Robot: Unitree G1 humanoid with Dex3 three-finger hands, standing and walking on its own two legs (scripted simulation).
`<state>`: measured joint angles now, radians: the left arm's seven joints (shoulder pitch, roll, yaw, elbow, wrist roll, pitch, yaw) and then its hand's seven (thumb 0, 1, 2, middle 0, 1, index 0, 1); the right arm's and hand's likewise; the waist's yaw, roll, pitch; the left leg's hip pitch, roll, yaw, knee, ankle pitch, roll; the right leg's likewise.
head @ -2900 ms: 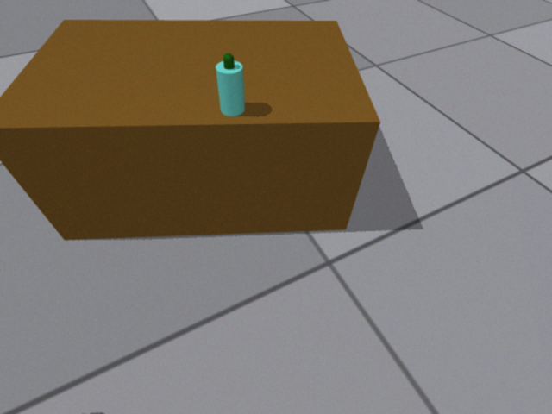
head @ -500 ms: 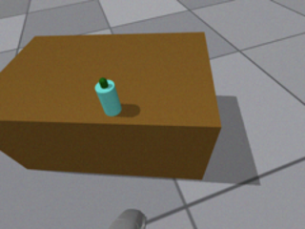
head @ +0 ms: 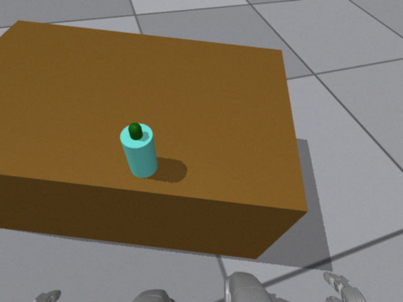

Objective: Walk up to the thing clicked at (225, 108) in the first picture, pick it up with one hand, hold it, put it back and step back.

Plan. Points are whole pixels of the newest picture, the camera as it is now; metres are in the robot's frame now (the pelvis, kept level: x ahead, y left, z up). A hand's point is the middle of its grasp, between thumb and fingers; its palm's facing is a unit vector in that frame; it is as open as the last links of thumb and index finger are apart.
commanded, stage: walk up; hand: left
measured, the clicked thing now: (139, 147) +0.47 +0.17 -0.07
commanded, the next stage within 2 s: stand in 2.00 s
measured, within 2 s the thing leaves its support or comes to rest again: neither
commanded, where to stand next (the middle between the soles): +0.06 -0.01 m, yaw -4 degrees
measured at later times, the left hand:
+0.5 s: hand out of the picture +0.10 +0.28 -0.16, palm faces -0.05 -0.91 -0.41, open 7.4 cm
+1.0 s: hand out of the picture +0.07 +0.25 -0.15, palm faces -0.04 -0.94 -0.34, open 7.4 cm
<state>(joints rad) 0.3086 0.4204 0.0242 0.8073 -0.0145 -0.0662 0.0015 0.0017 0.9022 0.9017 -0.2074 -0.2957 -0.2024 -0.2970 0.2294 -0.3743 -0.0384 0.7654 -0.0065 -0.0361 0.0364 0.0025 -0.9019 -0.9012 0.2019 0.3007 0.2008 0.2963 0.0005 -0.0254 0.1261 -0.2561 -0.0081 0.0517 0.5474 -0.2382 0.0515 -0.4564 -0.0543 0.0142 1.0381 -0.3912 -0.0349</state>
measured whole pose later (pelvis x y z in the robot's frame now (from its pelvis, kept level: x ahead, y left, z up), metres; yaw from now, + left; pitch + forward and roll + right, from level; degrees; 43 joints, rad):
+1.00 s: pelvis +0.01 -0.01 +0.00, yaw -2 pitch -2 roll +0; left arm 0.14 0.35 0.00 1.11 0.01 -0.01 -0.02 0.00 0.90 0.90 -0.21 -0.30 -0.20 -0.30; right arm 0.10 -0.37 -0.01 1.05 -0.01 -0.02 0.00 0.00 -0.90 -0.90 0.20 0.30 0.20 0.30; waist 0.01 0.01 0.06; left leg -0.12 0.04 -0.01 0.46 -0.31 -0.04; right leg -0.28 -0.02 0.02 0.48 -0.18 0.01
